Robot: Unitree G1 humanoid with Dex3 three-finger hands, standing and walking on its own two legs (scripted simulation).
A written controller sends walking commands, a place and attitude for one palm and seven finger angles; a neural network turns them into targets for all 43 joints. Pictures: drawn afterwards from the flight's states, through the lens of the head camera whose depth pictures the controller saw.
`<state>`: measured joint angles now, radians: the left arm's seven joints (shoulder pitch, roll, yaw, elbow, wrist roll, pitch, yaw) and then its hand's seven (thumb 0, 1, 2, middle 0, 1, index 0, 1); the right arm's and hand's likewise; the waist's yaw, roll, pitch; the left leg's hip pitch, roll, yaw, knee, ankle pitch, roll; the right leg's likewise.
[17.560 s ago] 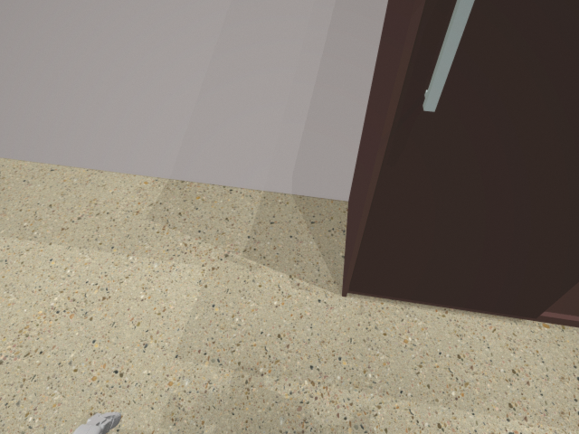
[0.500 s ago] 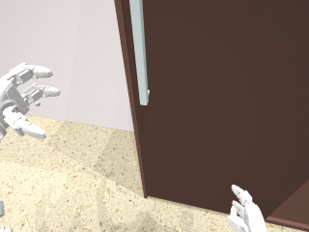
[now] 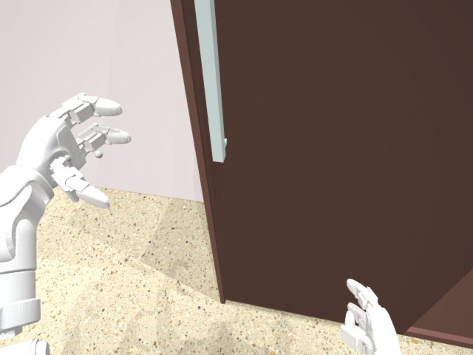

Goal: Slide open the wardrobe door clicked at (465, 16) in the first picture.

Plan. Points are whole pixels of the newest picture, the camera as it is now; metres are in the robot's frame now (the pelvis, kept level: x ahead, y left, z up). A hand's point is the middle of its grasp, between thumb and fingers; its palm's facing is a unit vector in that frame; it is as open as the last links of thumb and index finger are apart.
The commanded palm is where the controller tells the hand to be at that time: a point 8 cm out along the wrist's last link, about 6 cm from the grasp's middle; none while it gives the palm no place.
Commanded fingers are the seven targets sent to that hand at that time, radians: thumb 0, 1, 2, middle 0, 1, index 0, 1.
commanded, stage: move the hooked fingers beside the handle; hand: left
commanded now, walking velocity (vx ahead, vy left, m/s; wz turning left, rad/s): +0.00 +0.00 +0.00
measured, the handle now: (215, 79) +0.49 +0.09 +0.26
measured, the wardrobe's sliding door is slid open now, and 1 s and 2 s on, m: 0.00 0.00 0.00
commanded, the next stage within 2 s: none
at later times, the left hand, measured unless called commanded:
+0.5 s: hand (118, 133) +0.35 +0.22 +0.24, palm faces -0.04 -1.00 -0.05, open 13.9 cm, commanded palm +0.33 +0.26 +0.24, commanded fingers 0.00 -0.50 0.30 -0.30 -1.20 -0.30 -1.20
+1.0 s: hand (160, 116) +0.41 +0.17 +0.23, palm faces -0.09 -1.00 -0.04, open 14.0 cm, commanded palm +0.39 +0.22 +0.23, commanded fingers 0.00 -0.50 0.30 -0.30 -1.20 -0.30 -1.20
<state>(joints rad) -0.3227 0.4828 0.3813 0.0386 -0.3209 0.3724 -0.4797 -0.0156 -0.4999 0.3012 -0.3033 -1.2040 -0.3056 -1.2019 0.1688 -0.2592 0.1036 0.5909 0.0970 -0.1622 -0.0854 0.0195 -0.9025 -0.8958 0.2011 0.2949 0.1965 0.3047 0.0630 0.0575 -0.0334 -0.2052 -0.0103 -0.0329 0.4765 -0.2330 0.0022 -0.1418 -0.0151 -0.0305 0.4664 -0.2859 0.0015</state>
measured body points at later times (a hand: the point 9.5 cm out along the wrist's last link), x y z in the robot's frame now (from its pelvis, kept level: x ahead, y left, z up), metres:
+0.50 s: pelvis +0.00 +0.00 +0.00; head -0.03 -0.01 +0.45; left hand +0.35 +0.28 +0.24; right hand +0.19 -0.23 -0.07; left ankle +0.02 +0.12 -0.74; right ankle -0.02 -0.12 -0.74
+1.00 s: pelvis +0.01 +0.00 +0.00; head -0.01 -0.01 +0.45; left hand +0.40 +0.23 +0.24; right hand +0.15 -0.24 -0.09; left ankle +0.02 +0.12 -0.74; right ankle -0.02 -0.12 -0.74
